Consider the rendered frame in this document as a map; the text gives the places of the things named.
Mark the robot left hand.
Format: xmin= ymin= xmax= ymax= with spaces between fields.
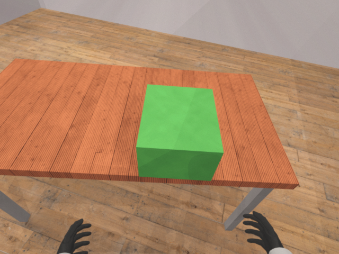
xmin=57 ymin=219 xmax=91 ymax=254

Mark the table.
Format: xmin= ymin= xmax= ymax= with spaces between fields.
xmin=0 ymin=58 xmax=299 ymax=231

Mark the robot right hand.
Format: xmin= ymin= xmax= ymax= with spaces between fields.
xmin=243 ymin=211 xmax=284 ymax=254

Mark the carton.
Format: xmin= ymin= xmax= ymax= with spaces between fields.
xmin=136 ymin=84 xmax=224 ymax=181

